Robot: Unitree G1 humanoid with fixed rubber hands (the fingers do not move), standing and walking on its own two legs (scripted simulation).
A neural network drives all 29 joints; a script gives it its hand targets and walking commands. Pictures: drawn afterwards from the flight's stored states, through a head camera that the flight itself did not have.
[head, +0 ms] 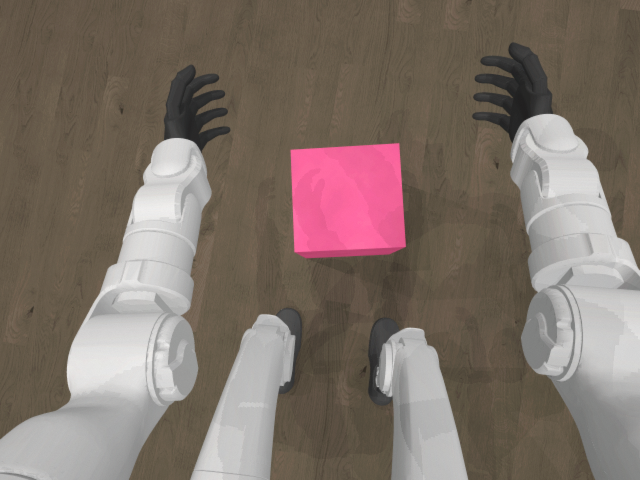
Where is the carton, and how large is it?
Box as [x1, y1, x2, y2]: [291, 143, 405, 257]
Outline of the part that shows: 398,143 291,150 295,252 304,257 388,254 405,246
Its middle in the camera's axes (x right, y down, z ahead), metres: +0.06 -0.07 +0.86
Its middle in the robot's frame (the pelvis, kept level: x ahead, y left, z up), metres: +0.48 +0.01 -0.51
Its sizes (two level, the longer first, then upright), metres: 0.210 0.200 0.250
